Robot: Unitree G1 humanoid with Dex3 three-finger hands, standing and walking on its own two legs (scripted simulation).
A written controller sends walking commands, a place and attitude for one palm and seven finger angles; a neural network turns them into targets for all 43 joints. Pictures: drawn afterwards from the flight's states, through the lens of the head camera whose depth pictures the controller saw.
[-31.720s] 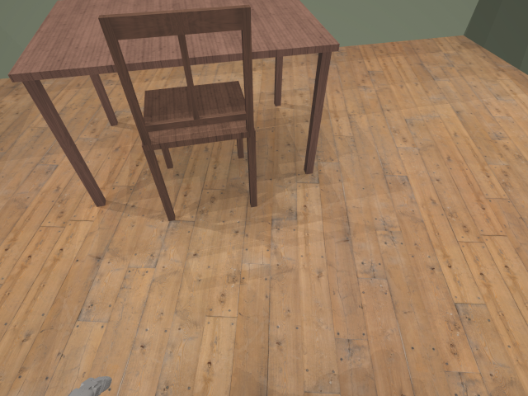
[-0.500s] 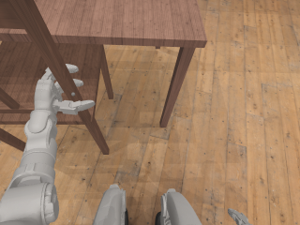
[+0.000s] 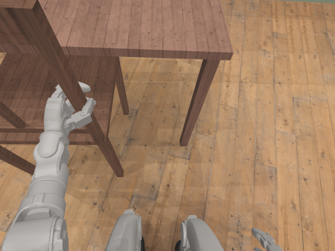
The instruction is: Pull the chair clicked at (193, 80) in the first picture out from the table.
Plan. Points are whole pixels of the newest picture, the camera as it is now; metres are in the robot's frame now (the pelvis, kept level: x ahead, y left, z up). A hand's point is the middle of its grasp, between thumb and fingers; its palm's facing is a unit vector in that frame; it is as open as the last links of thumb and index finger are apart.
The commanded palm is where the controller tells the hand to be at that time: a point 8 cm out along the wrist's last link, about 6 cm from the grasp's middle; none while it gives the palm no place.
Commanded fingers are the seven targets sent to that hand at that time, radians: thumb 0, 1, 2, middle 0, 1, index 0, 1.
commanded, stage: hook a spindle and tug to test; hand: left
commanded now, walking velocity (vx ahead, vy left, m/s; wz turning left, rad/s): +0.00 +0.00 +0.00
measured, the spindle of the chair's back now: out of the picture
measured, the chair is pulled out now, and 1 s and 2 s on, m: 0.00 0.06 0.14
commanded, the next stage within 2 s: step backward, pulling the chair out in 0.40 s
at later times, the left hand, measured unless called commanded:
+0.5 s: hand (83, 128) +0.39 +0.20 +0.03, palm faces +0.01 -1.00 -0.02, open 5.9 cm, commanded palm +0.37 +0.24 +0.03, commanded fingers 0.00 0.90 0.90 -0.50 -1.45 -0.50 -1.45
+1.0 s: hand (87, 135) +0.36 +0.18 +0.05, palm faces +0.11 -0.99 -0.09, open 5.6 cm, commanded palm +0.32 +0.22 +0.04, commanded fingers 0.00 0.90 0.90 -0.50 -1.45 -0.50 -1.45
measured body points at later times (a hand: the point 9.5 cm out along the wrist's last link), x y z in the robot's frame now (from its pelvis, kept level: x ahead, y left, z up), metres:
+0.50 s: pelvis +0.00 +0.00 +0.00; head +0.11 +0.02 +0.43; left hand +0.38 +0.25 +0.03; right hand +0.13 -0.26 -0.11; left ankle +0.04 +0.10 -0.62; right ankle +0.00 -0.11 -0.62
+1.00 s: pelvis -0.02 +0.02 +0.10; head +0.06 +0.03 +0.54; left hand +0.35 +0.23 +0.06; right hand +0.06 -0.26 -0.01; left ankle +0.04 +0.10 -0.62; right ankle +0.00 -0.11 -0.62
